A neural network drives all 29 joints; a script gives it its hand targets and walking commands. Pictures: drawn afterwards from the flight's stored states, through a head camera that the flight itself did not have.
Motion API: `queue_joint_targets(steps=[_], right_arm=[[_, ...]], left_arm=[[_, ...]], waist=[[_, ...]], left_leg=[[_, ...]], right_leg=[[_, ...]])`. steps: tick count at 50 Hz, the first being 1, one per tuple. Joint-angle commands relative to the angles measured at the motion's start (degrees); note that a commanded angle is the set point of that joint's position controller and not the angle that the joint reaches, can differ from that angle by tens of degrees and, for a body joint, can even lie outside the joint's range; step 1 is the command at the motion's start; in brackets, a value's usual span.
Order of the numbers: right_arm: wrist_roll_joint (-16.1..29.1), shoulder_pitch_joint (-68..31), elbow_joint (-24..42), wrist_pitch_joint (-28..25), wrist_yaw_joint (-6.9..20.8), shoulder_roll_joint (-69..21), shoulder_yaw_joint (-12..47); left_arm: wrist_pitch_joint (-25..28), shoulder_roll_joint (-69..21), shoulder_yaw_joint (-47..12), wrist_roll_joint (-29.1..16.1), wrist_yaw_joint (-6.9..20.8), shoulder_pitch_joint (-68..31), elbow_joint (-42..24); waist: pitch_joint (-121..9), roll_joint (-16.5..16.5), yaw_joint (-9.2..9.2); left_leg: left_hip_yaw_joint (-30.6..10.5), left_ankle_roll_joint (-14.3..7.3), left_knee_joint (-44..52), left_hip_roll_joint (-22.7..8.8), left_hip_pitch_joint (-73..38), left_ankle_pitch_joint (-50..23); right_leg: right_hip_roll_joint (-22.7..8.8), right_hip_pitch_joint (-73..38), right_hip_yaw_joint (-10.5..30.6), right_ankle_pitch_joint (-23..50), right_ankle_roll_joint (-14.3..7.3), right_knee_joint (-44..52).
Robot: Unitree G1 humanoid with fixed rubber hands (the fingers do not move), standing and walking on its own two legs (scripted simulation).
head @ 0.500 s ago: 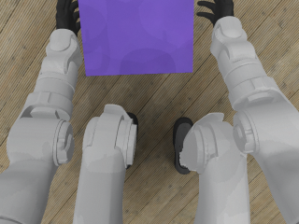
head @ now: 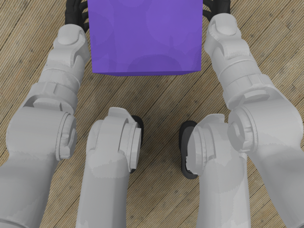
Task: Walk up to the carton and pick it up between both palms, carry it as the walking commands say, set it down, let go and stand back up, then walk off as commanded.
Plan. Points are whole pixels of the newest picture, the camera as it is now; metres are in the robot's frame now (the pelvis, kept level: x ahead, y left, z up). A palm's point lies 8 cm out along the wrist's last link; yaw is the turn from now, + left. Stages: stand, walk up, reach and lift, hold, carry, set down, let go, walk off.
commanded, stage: reach and lift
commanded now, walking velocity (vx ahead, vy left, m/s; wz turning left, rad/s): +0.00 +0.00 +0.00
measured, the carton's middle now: (147, 33) +0.50 +0.06 -0.24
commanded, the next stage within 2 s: none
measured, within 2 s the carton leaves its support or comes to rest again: leaves its support in 0.44 s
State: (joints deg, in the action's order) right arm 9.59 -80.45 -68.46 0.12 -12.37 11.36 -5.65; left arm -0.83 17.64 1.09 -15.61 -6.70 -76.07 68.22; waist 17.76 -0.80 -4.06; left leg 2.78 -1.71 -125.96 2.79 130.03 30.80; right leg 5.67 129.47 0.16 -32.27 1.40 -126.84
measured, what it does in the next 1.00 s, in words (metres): stands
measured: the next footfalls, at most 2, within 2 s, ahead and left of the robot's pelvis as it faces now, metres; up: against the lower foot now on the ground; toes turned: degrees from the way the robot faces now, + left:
none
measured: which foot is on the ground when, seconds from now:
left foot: down 0.00-1.00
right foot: down 0.00-1.00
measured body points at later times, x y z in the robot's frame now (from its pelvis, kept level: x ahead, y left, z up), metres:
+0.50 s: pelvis -0.02 -0.01 +0.00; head +0.34 +0.02 +0.27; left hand +0.50 +0.19 -0.17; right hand +0.54 -0.11 -0.15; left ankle +0.12 +0.10 -0.33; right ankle +0.12 -0.11 -0.33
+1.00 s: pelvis -0.02 +0.00 +0.04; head +0.33 +0.03 +0.31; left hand +0.50 +0.19 -0.11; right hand +0.53 -0.11 -0.10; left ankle +0.12 +0.10 -0.33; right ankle +0.12 -0.12 -0.33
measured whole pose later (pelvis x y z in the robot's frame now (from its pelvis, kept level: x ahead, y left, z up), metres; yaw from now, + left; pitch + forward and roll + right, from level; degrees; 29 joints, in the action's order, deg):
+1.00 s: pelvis -0.02 +0.00 +0.04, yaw +1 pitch +24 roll -1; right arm 1.1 -74.5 -42.0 15.4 -10.9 7.3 -17.6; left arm -17.6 14.1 12.0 -2.6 -6.3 -72.8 43.1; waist 30.0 -2.4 -2.7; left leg -0.3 0.7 -121.0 6.1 114.6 30.4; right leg 8.5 113.1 0.6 -32.7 2.7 -121.6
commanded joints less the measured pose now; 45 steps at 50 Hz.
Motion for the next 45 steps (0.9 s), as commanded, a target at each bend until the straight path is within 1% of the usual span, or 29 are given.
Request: queue_joint_targets(steps=[1,2,3,4,5,7,9,11,13,14,16,18,19,20,22,23,24,27,28,29,31,32,33,34,35,37,39,43,45], right_arm=[[-2.8,-25.0,10.2,2.4,14.5,-51.9,10.6],[-1.5,-24.4,11.9,2.5,14.3,-51.0,10.2],[-1.0,-25.6,12.8,2.7,14.8,-54.6,11.9],[-0.9,-25.2,12.9,2.5,15.1,-52.7,10.2],[-1.7,-26.3,12.0,3.3,15.3,-55.1,10.5],[0.0,-24.3,13.8,3.3,14.6,-55.2,12.7],[0.5,-28.8,16.9,3.7,15.6,-58.7,13.5],[1.0,-30.8,18.7,4.1,15.7,-55.7,13.2],[3.0,-29.2,22.3,4.8,15.1,-59.6,15.9],[4.1,-30.0,21.5,5.1,14.8,-60.3,16.3],[4.2,-30.9,20.8,5.7,14.4,-58.4,15.5],[6.0,-30.9,25.9,7.4,13.9,-61.5,18.9],[4.6,-32.4,20.8,7.5,13.8,-59.0,15.5],[6.8,-32.9,28.7,7.7,13.5,-62.0,19.5],[7.0,-33.6,28.7,8.3,13.0,-61.3,19.7],[8.6,-36.5,31.9,8.6,12.8,-63.5,20.9],[6.9,-39.3,31.5,8.6,12.9,-60.5,19.7],[4.4,-39.9,29.6,10.8,12.9,-63.4,19.5],[1.8,-36.3,27.3,11.1,12.9,-61.3,16.9],[1.0,-33.4,22.8,12.1,13.1,-62.6,14.7],[-4.1,-31.9,18.3,13.1,14.3,-63.3,9.2],[-2.3,-31.4,26.6,12.0,14.6,-66.8,11.9],[-1.7,-34.4,23.5,11.8,14.9,-63.7,11.6],[-0.8,-36.1,32.7,12.0,14.9,-64.2,14.6],[-1.0,-39.8,33.8,11.6,14.5,-61.6,14.2],[-1.3,-36.6,28.3,12.4,14.6,-63.6,16.6],[-1.6,-36.0,35.3,12.5,14.6,-63.2,18.6],[-2.5,-41.2,33.8,13.7,15.4,-62.2,17.6],[-3.0,-33.2,35.2,14.0,16.0,-64.9,16.9]], left_arm=[[-0.3,-47.3,-12.4,0.6,12.6,-42.7,-20.2],[-0.7,-50.3,-13.9,-0.4,12.9,-38.0,-18.5],[-1.1,-50.6,-11.7,1.5,13.1,-38.0,-18.7],[-1.6,-51.4,-11.3,2.1,12.9,-36.2,-18.4],[-0.9,-50.5,-12.9,0.0,12.9,-41.1,-22.5],[-1.2,-52.3,-13.3,-0.1,13.0,-42.0,-25.4],[-1.5,-51.7,-12.8,0.6,12.2,-41.8,-25.6],[-2.5,-52.7,-12.4,1.0,12.2,-38.8,-23.0],[-3.2,-52.9,-14.0,0.6,12.0,-41.5,-31.2],[-3.1,-52.0,-12.6,2.0,11.2,-43.3,-32.0],[-3.5,-51.3,-13.9,2.0,11.2,-45.2,-30.8],[-4.2,-50.3,-14.5,-0.4,11.1,-48.2,-38.6],[-5.3,-49.0,-13.1,1.5,11.2,-48.3,-32.7],[-5.7,-52.8,-16.2,0.3,11.5,-48.5,-41.5],[-6.3,-52.2,-17.6,-1.0,11.6,-51.5,-44.2],[-6.8,-51.4,-15.4,1.0,11.3,-51.3,-47.0],[-7.7,-52.8,-15.1,1.3,11.5,-51.9,-42.8],[-8.6,-52.2,-13.7,2.8,12.1,-52.3,-39.7],[-10.2,-55.5,-14.7,2.6,12.7,-48.6,-36.5],[-9.8,-55.6,-11.4,4.6,13.9,-49.2,-35.3],[-10.4,-55.3,-10.5,5.7,14.7,-49.5,-33.7],[-10.0,-60.2,-13.0,4.0,14.9,-49.0,-39.7],[-10.9,-59.1,-10.9,6.1,14.8,-46.0,-32.1],[-10.9,-62.3,-12.2,3.7,14.8,-44.9,-39.3],[-11.4,-61.4,-12.5,4.9,14.3,-46.3,-38.0],[-11.7,-57.7,-13.0,4.9,14.3,-46.0,-34.6],[-12.1,-61.4,-15.7,4.1,13.8,-44.9,-38.2],[-13.8,-63.7,-14.3,5.9,13.6,-40.9,-31.8],[-12.4,-64.4,-17.6,4.2,13.3,-44.3,-41.6]], waist=[[-67.6,-1.8,0.14],[-68.7,1.0,1.51],[-69.8,-2.2,-1.35],[-65.5,1.7,-1.62],[-67.4,-2.3,1.01],[-76.2,-1.9,1.01],[-76.2,-2.2,-3.49],[-72.4,0.7,-3.19],[-87.1,-1.0,-2.20],[-89.4,0.2,-6.26],[-87.3,2.9,-4.41],[-99.8,-1.7,-5.84],[-89.3,0.2,-4.53],[-102.4,-0.4,-5.62],[-105.7,-0.1,-4.81],[-108.7,2.1,-7.91],[-100.0,0.5,-6.06],[-97.5,-1.7,-6.54],[-94.7,-1.1,-2.39],[-84.8,-1.4,-4.88],[-82.6,-0.1,0.77],[-94.0,0.0,-1.71],[-90.4,3.2,-2.63],[-97.8,-0.4,-1.40],[-105.0,2.4,-0.89],[-100.7,-1.6,-1.62],[-108.1,-1.9,0.89],[-100.5,0.4,-0.78],[-109.7,0.5,2.00]], left_leg=[[-1.6,1.6,8.8,4.0,-32.9,-18.1],[-2.2,2.3,9.9,3.9,-35.2,-17.3],[-2.5,1.7,9.9,4.2,-35.4,-18.8],[-1.4,2.1,9.5,3.9,-33.5,-18.5],[-2.8,1.0,9.0,4.2,-34.9,-19.0],[-1.8,1.4,7.8,4.4,-36.6,-21.7],[-2.1,0.9,9.4,4.4,-40.2,-20.9],[-3.3,0.9,10.2,4.0,-43.7,-21.8],[-1.1,1.4,9.7,4.2,-46.7,-23.0],[0.0,1.6,10.4,4.7,-47.5,-21.4],[0.0,1.4,10.3,3.6,-46.7,-18.0],[0.6,1.3,10.2,3.9,-51.4,-19.7],[0.5,1.2,11.5,2.3,-47.2,-15.0],[1.5,1.3,10.5,3.7,-52.2,-18.0],[1.7,1.6,9.7,3.4,-56.4,-24.8],[1.6,1.2,11.0,3.7,-58.3,-24.2],[0.9,0.7,11.7,3.6,-54.7,-19.9],[1.0,0.3,13.7,3.5,-53.2,-16.2],[1.0,0.6,14.1,3.5,-52.4,-16.6],[1.8,0.3,13.8,3.0,-43.3,-9.2],[1.2,0.7,15.4,3.1,-42.7,-6.9],[2.2,1.4,13.3,4.2,-49.1,-13.7],[1.9,2.3,14.1,3.7,-47.9,-13.1],[0.3,1.4,13.5,4.8,-53.3,-18.4],[1.2,1.7,14.0,4.6,-56.0,-19.5],[0.3,2.0,14.8,4.3,-53.2,-14.7],[-0.3,2.0,13.8,4.8,-57.4,-21.1],[-1.1,1.7,16.7,4.7,-56.7,-15.6],[0.0,2.5,17.0,5.1,-61.8,-19.2]], right_leg=[[3.6,-30.3,-0.3,16.2,-2.2,8.5],[4.3,-29.1,-2.2,14.9,-1.2,6.3],[3.9,-30.9,-2.2,16.6,-1.2,7.0],[4.1,-27.4,-1.5,15.2,-1.6,7.5],[4.1,-27.3,-2.0,16.5,-1.3,6.9],[4.1,-32.6,-1.7,19.1,-1.4,6.5],[4.4,-29.9,-2.6,16.4,-1.5,5.4],[4.5,-25.9,-2.9,14.8,-1.4,6.5],[4.9,-35.9,-3.1,17.5,-1.4,6.0],[5.3,-36.3,-4.0,16.1,-1.5,5.9],[5.4,-34.7,-3.4,14.1,-1.3,6.7],[5.3,-44.8,-3.4,16.4,-1.0,7.3],[4.4,-40.5,-2.4,12.4,-0.7,8.4],[5.2,-47.7,-3.0,15.9,-1.1,8.6],[4.7,-50.3,-2.4,21.5,-1.1,7.9],[5.6,-50.1,-3.0,20.2,-1.0,7.4],[5.5,-46.2,-2.9,15.8,-1.5,8.7],[4.8,-46.4,-2.9,12.7,-0.8,10.3],[4.9,-45.2,-2.9,12.1,-0.8,11.9],[4.5,-41.0,-1.6,6.4,-1.1,13.3],[4.5,-37.0,-3.1,5.1,-1.5,14.2],[4.7,-43.5,-2.4,10.5,-1.8,14.2],[4.5,-40.1,-3.5,9.5,-1.0,13.5],[5.0,-42.7,-3.4,13.8,-0.8,13.4],[5.1,-45.1,-3.9,15.0,-0.8,12.7],[4.2,-45.4,-3.6,9.9,-0.7,13.7],[5.1,-48.5,-3.9,16.4,-0.8,13.7],[4.4,-40.7,-4.2,8.1,-1.2,13.8],[4.6,-45.3,-5.2,13.1,-1.2,15.3]])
